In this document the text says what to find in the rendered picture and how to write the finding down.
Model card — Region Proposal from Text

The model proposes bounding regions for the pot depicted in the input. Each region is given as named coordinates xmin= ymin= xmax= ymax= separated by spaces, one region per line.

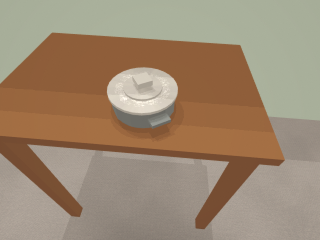
xmin=112 ymin=101 xmax=175 ymax=129

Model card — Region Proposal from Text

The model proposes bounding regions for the lid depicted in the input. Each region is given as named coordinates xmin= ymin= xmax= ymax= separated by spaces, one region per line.
xmin=107 ymin=67 xmax=178 ymax=116

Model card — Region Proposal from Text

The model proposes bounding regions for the table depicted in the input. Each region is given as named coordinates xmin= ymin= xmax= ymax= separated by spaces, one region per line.
xmin=0 ymin=32 xmax=285 ymax=229

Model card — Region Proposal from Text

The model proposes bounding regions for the knob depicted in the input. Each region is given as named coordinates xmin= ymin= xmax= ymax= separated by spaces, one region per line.
xmin=132 ymin=72 xmax=153 ymax=90

